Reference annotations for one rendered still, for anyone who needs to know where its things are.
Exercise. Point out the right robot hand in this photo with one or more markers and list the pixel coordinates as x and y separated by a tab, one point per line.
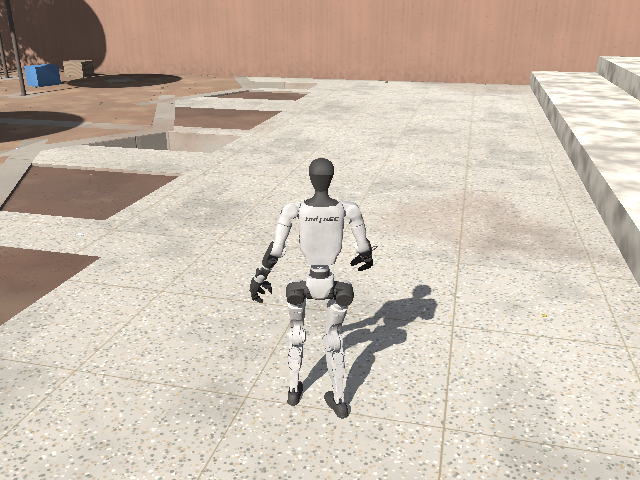
363	267

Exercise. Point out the robot right forearm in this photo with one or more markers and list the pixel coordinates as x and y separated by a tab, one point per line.
367	257

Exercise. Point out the left robot upper arm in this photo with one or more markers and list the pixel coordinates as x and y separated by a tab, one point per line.
288	212

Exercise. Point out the left robot hand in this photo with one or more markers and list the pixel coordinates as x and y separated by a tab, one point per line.
255	287

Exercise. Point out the right robot upper arm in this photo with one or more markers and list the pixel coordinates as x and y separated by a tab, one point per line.
352	212

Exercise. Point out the robot left forearm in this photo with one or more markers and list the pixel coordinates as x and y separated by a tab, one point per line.
265	266

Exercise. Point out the robot right shin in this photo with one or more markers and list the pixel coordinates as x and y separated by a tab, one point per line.
336	364

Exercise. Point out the right robot thigh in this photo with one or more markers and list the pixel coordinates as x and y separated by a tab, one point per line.
336	311

